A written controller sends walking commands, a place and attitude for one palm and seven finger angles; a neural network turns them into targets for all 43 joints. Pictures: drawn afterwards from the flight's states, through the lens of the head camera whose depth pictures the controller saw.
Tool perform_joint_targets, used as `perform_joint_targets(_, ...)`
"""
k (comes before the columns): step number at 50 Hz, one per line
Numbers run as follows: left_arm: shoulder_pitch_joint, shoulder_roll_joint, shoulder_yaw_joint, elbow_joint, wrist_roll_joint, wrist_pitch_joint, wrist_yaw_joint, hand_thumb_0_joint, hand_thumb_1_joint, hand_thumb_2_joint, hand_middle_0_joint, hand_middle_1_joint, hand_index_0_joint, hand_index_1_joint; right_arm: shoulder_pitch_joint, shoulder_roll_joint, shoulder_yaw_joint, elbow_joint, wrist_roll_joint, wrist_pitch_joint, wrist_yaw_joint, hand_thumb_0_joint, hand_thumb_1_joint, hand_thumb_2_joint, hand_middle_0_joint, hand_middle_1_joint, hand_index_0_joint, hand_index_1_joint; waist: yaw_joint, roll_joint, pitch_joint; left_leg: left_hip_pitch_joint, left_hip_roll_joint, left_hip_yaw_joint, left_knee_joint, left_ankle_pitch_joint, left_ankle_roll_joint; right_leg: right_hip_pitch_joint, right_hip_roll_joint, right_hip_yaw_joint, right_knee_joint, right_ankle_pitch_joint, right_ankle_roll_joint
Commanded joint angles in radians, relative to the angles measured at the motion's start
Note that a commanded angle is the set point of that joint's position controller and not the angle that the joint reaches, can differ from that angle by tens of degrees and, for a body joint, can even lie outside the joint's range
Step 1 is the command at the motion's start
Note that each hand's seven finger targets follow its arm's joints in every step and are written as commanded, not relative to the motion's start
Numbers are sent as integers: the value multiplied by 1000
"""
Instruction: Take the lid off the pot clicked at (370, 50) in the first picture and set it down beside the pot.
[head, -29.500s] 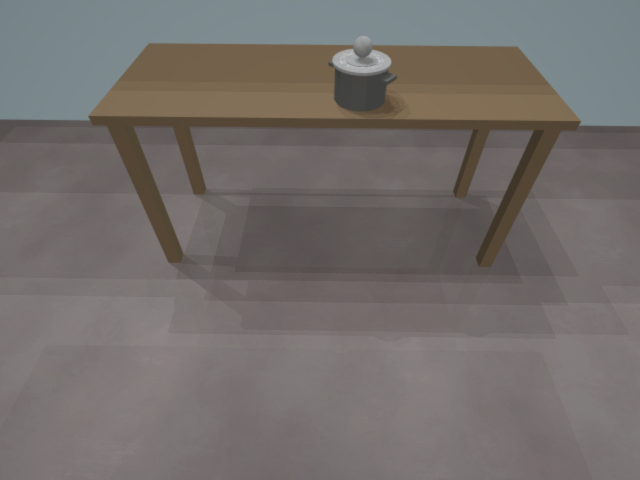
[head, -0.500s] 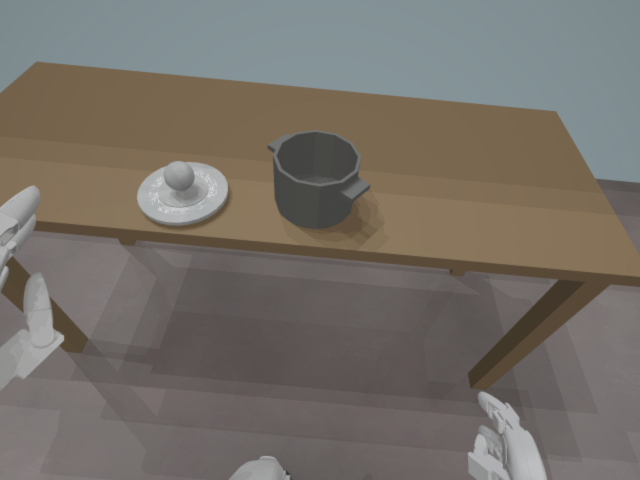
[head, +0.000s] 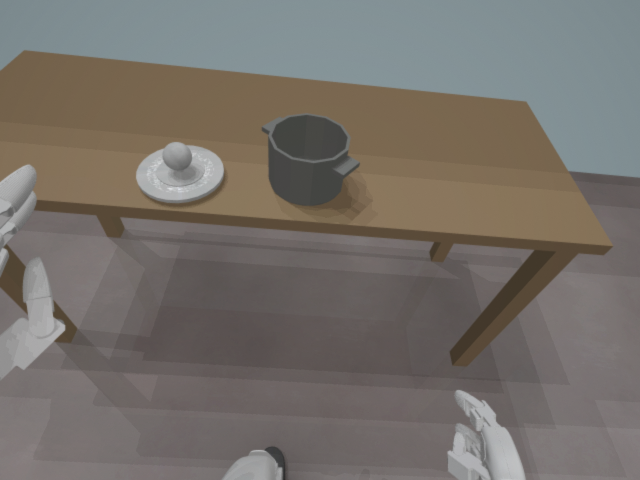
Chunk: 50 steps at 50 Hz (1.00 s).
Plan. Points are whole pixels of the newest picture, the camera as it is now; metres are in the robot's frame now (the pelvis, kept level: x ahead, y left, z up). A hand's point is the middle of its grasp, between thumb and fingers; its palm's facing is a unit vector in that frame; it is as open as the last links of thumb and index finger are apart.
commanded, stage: step back with the hand held close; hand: left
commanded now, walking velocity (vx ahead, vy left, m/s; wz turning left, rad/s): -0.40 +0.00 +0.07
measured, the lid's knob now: (177, 156) +0.64 +0.33 -0.02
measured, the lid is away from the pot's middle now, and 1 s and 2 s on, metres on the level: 0.25 0.25 0.25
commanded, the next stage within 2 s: stop stepping back and stand still in 0.10 s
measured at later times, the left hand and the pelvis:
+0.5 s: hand out of the picture +0.05 +0.26 +0.20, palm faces +0.27 -0.80 -0.54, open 7.4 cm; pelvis -0.13 +0.03 +0.01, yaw -1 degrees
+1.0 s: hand out of the picture +0.03 +0.31 +0.18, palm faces +0.41 -0.79 -0.46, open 7.4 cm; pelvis -0.15 +0.06 +0.01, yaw +2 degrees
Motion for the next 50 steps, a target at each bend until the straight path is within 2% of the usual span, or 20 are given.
perform_joint_targets(1, -110, 153, 58, -137, 2, -46, -4, 0, 900, 900, -200, -300, -200, -300, -74, -148, -71, -107, 21, -38, -47, 0, -900, -900, 200, 300, 200, 300, -56, -263, -66, 306, -81, -71, 514, -334, -58, -419, -363, 200, -248, 229, -163)
perform_joint_targets(5, -85, 134, 73, -110, -8, -32, -8, 0, 900, 900, -200, -300, -200, -300, -129, -146, -24, -138, 39, -1, -60, 0, -900, -900, 200, 300, 200, 300, -74, -7, 39, 199, -32, -69, -107, -25, -32, -184, -192, 39, 81, 536, -36)
perform_joint_targets(7, -64, 169, 110, -182, -29, -67, -11, 0, 900, 900, -200, -300, -200, -300, -83, -182, -58, -151, 31, -31, -45, 0, -900, -900, 200, 300, 200, 300, -46, 222, -125, 389, 221, -329, -222, 529, 78, -244, 2, 62, 326, -111, 3)
perform_joint_targets(9, 45, 173, 136, -228, -48, -65, -21, 0, 900, 900, -200, -300, -200, -300, -45, -182, -61, -154, 1, -65, -28, 0, -900, -900, 200, 300, 200, 300, -19, 225, -264, 437, 275, -424, -234, 456, 84, -259, 12, 115, 450, -293, 15)
perform_joint_targets(10, -106, -156, -297, 686, 92, 162, -97, 0, 900, 900, -200, -300, -200, -300, 34, -305, -103, 143, -11, -72, 22, 0, -900, -900, 200, 300, 200, 300, -143, 274, -157, 429, 240, -401, -9, 985, 83, -450, -36, 176, 602, -191, 39)
perform_joint_targets(11, -164, 179, 92, -509, -35, 16, -41, 0, 900, 900, -200, -300, -200, -300, -61, -144, -87, -185, 49, -67, 30, 0, -900, -900, 200, 300, 200, 300, -11, 116, -367, 550, 233, -259, -185, 522, 48, -246, 17, 154, 551, -216, 52)
perform_joint_targets(12, 49, 273, 199, -392, -25, -19, -11, 0, 900, 900, -200, -300, -200, -300, -24, -193, -91, -188, 48, -75, 3, 0, -900, -900, 200, 300, 200, 300, -30, 79, -340, 478, 217, -299, -196, 246, 70, -273, 22, 83, 551, -182, 35)
perform_joint_targets(17, 282, 182, 166, -404, -23, 42, 41, 0, 900, 900, -200, -300, -200, -300, -61, -159, -47, -198, 26, -54, 5, 0, -900, -900, 200, 300, 200, 300, -11, 384, -145, 125, 107, -212, -462, -608, -9, 7, 42, -62, 226, -175, -9)
perform_joint_targets(20, 219, 160, 137, -232, -3, 60, 41, 0, 900, 900, -200, -300, -200, -300, -19, -170, -61, -176, 20, -37, -25, 0, -900, -900, 200, 300, 200, 300, -26, 177, -100, 103, -8, -97, -301, -514, -70, 161, 34, -94, -144, -99, -39)
perform_joint_targets(23, -10, 212, 146, -128, -12, 40, 19, 0, 900, 900, -200, -300, -200, -300, -18, -190, -67, -131, 29, -3, -44, 0, -900, -900, 200, 300, 200, 300, -68, -186, -85, 269, -119, -19, 651, -254, -32, -324, -337, 110, -270, 91, -170)
perform_joint_targets(25, -88, 145, 75, -19, -19, 65, -17, 0, 900, 900, -200, -300, -200, -300, -13, -201, -87, -154, 60, 23, -43, 0, -900, -900, 200, 300, 200, 300, -79, -319, 48, 138, -75, -139, 851, -296, -31, -559, -370, 235, -285, -351, -168)
perform_joint_targets(31, -145, 117, 25, -154, 16, 10, 18, 0, 900, 900, -200, -300, -200, -300, -70, -168, -35, -143, 46, -60, -71, 0, -900, -900, 200, 300, 200, 300, -64, 63, 61, 326, -19, -17, -164, -414, 41, -299, -196, 76, 41, -296, -83)
perform_joint_targets(33, -101, 159, 64, -331, 13, -16, 39, 0, 900, 900, -200, -300, -200, -300, -50, -174, -40, -180, 38, -94, -58, 0, -900, -900, 200, 300, 200, 300, -45, 378, -40, 440, 231, -446, -300, -343, 167, -411, 9, -24, 487, -219, 4)
perform_joint_targets(35, -17, 227, 151, -323, 5, -5, 36, 0, 900, 900, -200, -300, -200, -300, -44, -162, -46, -150, 29, -116, -32, 0, -900, -900, 200, 300, 200, 300, -48, 281, -17, 327, 283, -593, -328, -310, 216, -444, -52, 76, 606, -182, 10)
perform_joint_targets(41, 65, 131, 108, -159, 1, 30, 44, 0, 900, 900, -200, -300, -200, -300, -60, -168, -34, -134, 36, -71, -25, 0, -900, -900, 200, 300, 200, 300, -34, 162, -14, 60, 123, -168, -176, -437, 73, 66, 6, -73, 81, -68, 2)
perform_joint_targets(42, 50, 131, 109, -98, 8, 32, 40, 0, 900, 900, -200, -300, -200, -300, -53, -172, -41, -136, 36, -56, -30, 0, -900, -900, 200, 300, 200, 300, -34, 84, -10, -15, 76, -123, -75, -490, 56, 140, -10, -15, 13, -98, -18)
perform_joint_targets(44, 5, 154, 117, -45, 3, 23, 27, 0, 900, 900, -200, -300, -200, -300, -27, -170, -64, -135, 38, -32, -36, 0, -900, -900, 200, 300, 200, 300, -59, -226, -30, -63, -86, -5, 373, -411, 8, 73, -284, 489, -241, -247, -164)
perform_joint_targets(45, -16, 138, 107, -23, -4, 16, 29, 0, 900, 900, -200, -300, -200, -300, -38, -166, -62, -138, 38, -29, -32, 0, -900, -900, 200, 300, 200, 300, -47, -227, -9, -86, -72, -38, 517, -426, -5, 39, -378, 586, -281, -184, -208)
perform_joint_targets(49, -23, 93, 63, -104, 13, 14, 24, 0, 900, 900, -200, -300, -200, -300, -57, -146, -40, -124, 39, -9, -39, 0, -900, -900, 200, 300, 200, 300, -66, -183, 2, 253, -15, -34, 105, -339, 16, -183, -278, 252, -158, -101, -146)
perform_joint_targets(50, -202, -130, -306, 698, 129, 182, -81, 0, 900, 900, -200, -300, -200, -300, 83, -236, -104, 136, 30, -64, 54, 0, -900, -900, 200, 300, 200, 300, -188, -43, -19, 363, 72, -113, 4, -241, 25, -400, -289, -37, 167, -27, -69)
